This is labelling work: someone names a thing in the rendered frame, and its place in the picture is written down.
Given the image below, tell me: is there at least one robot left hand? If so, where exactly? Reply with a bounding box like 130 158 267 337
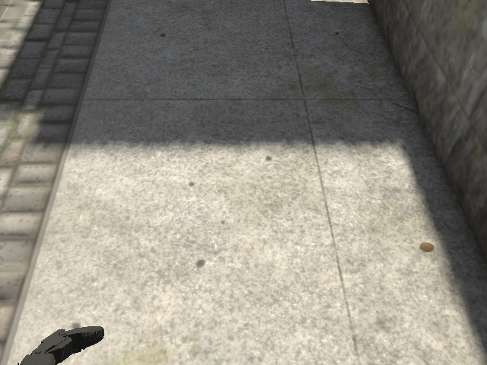
18 326 104 365

